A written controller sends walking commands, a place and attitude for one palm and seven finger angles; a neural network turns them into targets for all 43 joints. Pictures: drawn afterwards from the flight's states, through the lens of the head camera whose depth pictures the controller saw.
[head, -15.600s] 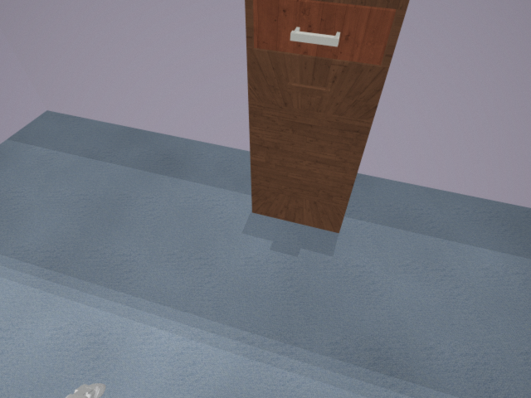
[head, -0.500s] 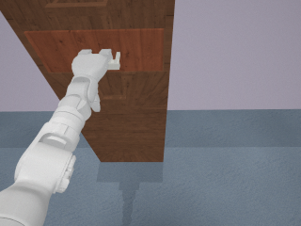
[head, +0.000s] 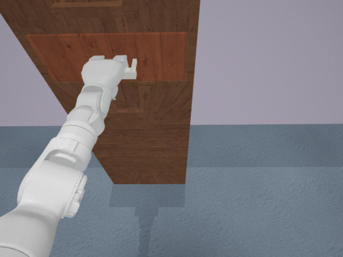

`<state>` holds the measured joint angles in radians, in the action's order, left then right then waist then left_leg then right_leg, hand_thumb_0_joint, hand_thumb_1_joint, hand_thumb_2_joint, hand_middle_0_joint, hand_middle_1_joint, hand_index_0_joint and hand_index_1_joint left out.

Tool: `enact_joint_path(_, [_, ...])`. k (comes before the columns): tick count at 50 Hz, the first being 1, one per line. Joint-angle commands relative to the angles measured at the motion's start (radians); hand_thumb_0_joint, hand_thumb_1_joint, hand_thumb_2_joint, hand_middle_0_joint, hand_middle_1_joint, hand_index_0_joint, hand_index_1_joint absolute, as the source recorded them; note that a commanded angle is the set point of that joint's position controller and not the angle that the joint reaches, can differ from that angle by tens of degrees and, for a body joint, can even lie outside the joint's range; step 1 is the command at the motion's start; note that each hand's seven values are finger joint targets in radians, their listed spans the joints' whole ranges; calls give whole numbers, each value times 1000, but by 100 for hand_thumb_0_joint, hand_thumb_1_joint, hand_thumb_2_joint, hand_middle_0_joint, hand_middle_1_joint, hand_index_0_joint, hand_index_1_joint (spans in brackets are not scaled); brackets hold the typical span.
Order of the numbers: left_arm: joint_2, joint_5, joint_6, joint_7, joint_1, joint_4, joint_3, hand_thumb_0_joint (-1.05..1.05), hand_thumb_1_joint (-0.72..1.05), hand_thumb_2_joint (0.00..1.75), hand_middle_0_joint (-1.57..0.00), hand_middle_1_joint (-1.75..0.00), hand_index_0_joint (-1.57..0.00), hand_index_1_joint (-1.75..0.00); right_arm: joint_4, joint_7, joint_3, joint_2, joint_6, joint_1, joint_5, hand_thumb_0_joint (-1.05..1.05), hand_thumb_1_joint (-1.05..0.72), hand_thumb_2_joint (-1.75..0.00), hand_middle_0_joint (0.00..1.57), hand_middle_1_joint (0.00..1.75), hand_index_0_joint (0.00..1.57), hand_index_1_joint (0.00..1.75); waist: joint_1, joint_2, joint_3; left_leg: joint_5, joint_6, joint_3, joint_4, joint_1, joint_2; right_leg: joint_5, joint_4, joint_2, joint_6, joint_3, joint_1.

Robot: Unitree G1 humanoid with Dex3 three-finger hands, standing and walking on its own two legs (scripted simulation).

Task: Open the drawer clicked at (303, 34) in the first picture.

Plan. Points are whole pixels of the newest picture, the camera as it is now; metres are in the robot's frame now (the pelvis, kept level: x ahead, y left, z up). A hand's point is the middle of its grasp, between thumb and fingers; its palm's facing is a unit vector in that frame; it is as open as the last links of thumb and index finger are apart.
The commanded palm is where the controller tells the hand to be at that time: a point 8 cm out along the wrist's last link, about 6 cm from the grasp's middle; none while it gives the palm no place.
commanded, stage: close the thumb around the handle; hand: left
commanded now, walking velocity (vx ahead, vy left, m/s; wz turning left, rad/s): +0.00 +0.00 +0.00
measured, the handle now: (111, 68) +0.56 +0.13 +0.13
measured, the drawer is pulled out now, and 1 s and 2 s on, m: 0.00 0.01 0.07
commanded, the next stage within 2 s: pull the drawer open in 0.16 s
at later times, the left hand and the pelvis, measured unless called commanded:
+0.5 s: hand (109, 93) +0.49 +0.14 +0.11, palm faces +0.01 -0.02 -1.00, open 5.7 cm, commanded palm +0.47 +0.14 +0.16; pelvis +0.01 +0.00 +0.00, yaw +0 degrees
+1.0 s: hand (109, 93) +0.49 +0.14 +0.11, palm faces +0.01 -0.02 -1.00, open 5.7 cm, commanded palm +0.45 +0.14 +0.16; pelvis +0.00 +0.00 +0.00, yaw +0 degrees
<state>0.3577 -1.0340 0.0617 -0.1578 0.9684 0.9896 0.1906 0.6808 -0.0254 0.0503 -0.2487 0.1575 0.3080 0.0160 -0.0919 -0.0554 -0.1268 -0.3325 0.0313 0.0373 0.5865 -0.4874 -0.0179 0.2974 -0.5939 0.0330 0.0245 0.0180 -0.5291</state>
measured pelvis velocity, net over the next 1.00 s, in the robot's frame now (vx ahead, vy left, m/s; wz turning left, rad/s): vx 0.00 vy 0.00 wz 0.00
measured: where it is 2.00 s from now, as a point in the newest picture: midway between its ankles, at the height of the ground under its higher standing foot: outside the picture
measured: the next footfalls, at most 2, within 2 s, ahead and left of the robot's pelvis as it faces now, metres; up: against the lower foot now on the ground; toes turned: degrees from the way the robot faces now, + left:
none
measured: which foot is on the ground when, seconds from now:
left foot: down 0.00-1.00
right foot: down 0.00-1.00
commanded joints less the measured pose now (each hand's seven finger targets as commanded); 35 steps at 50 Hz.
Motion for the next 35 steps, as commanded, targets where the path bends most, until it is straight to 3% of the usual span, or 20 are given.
enact_joint_path(1, [197, 1, -3, -29, 501, -185, -63, 0, 90, 90, -40, -135, -40, -135, -89, -8, 43, -137, -24, 59, -1, 0, -90, -90, 20, 30, 20, 30, -15, 73, -404, 454, 15, 3, -8, 180, 2, -421, 33, 0, 6, -3, 223])
enact_joint_path(5, [182, 4, -12, -21, 472, -203, -61, 0, 90, 90, -40, -135, -40, -135, -94, -3, 47, -135, -22, 60, -1, 0, -90, -90, 20, 30, 20, 30, -11, 77, -413, 504, 13, 1, 0, 205, 4, -441, 33, 4, 7, -6, 223])
enact_joint_path(8, [146, 6, -9, -22, 489, -204, -26, 0, 90, 90, -40, -135, -40, -135, -88, -1, 48, -134, -19, 57, 1, 0, -90, -90, 20, 30, 20, 30, -25, 59, -372, 484, 12, -3, -2, 210, 5, -417, 36, 7, 8, -12, 182])
enact_joint_path(10, [160, 9, -10, -23, 498, -199, -41, 0, 90, 90, -40, -135, -40, -135, -85, -1, 48, -138, -22, 62, 0, 0, -90, -90, 20, 30, 20, 30, -27, 80, -377, 478, 14, -4, -3, 207, 6, -409, 40, 6, 8, -11, 190])
enact_joint_path(12, [155, 5, -5, -24, 512, -193, -31, 0, 90, 90, -40, -135, -40, -135, -82, -1, 46, -137, -21, 62, 1, 0, -90, -90, 20, 30, 20, 30, -27, 62, -367, 454, 13, -3, -5, 196, 3, -402, 37, 7, 8, -10, 180])
enact_joint_path(16, [115, 14, -18, -20, 452, -256, -16, 0, 90, 90, -40, -135, -40, -135, -96, 10, 52, -129, -22, 57, -3, 0, -90, -90, 20, 30, 20, 30, -1, 33, -439, 543, 12, -7, 6, 242, 7, -439, 24, 6, 11, -12, 207])
enact_joint_path(18, [133, 19, -21, -13, 382, -291, -41, 0, 90, 90, -40, -135, -40, -135, -106, 16, 55, -130, -16, 47, -5, 0, -90, -90, 20, 30, 20, 30, 19, 47, -455, 598, 12, -9, 11, 256, 8, -478, 19, 8, 9, -10, 235])
enact_joint_path(20, [114, 33, -18, -2, 311, -336, -32, 0, 90, 90, -40, -135, -40, -135, -123, 21, 54, -129, -11, 26, -3, 0, -90, -90, 20, 30, 20, 30, 31, 79, -459, 632, 14, -7, 7, 253, 10, -511, 24, 5, 9, -11, 272])
enact_joint_path(22, [143, 37, -10, 4, 240, -382, -55, 0, 90, 90, -40, -135, -40, -135, -132, 23, 52, -130, -5, 2, 3, 0, -90, -90, 20, 30, 20, 30, 50, 86, -437, 615, 16, -3, -2, 240, 5, -530, 26, 4, 7, -6, 297])
enact_joint_path(23, [120, 34, -5, 2, 377, -364, -9, 0, 90, 90, -40, -135, -40, -135, -111, 18, 45, -131, -2, 0, 6, 0, -90, -90, 20, 30, 20, 30, -2, 98, -366, 557, 16, -3, -6, 228, 6, -504, 39, 5, 3, -13, 245])
enact_joint_path(24, [120, 27, 3, -6, 482, -315, 3, 0, 90, 90, -40, -135, -40, -135, -86, 12, 46, -131, -3, 15, 11, 0, -90, -90, 20, 30, 20, 30, -35, 115, -306, 498, 15, -9, -9, 211, 6, -457, 48, 9, 2, -16, 194])
enact_joint_path(25, [126, 24, 6, -10, 478, -302, -6, 0, 90, 90, -40, -135, -40, -135, -82, 9, 50, -132, -7, 21, 11, 0, -90, -90, 20, 30, 20, 30, -24, 103, -314, 485, 15, -5, -11, 212, 3, -434, 54, 8, 5, -12, 197])
enact_joint_path(26, [172, 12, 12, -18, 463, -274, -45, 0, 90, 90, -40, -135, -40, -135, -75, 5, 50, -134, -9, 24, 7, 0, -90, -90, 20, 30, 20, 30, -15, 91, -336, 474, 15, -3, -13, 214, 0, -434, 48, 6, 7, -8, 206])
enact_joint_path(29, [133, 12, 11, -18, 489, -272, -14, 0, 90, 90, -40, -135, -40, -135, -75, 3, 45, -125, -12, 24, 2, 0, -90, -90, 20, 30, 20, 30, -16, 48, -376, 501, 13, -3, -3, 239, -4, -449, 38, 4, 10, -10, 206])
enact_joint_path(30, [160, 14, 7, -16, 484, -258, -41, 0, 90, 90, -40, -135, -40, -135, -70, 1, 45, -129, -11, 30, -1, 0, -90, -90, 20, 30, 20, 30, -13, 77, -393, 518, 12, -4, -1, 233, -2, -466, 35, 2, 10, -10, 230])
enact_joint_path(33, [178, 16, -4, -15, 488, -245, -55, 0, 90, 90, -40, -135, -40, -135, -78, -3, 41, -127, -11, 23, -1, 0, -90, -90, 20, 30, 20, 30, -10, 85, -394, 498, 13, -4, -1, 208, -5, -474, 27, -1, 6, -6, 240])
enact_joint_path(35, [142, 17, -14, -13, 502, -251, -28, 0, 90, 90, -40, -135, -40, -135, -84, -1, 43, -124, -12, 22, 0, 0, -90, -90, 20, 30, 20, 30, -18, 80, -394, 512, 13, -6, 3, 222, -4, -463, 30, -1, 7, -8, 224])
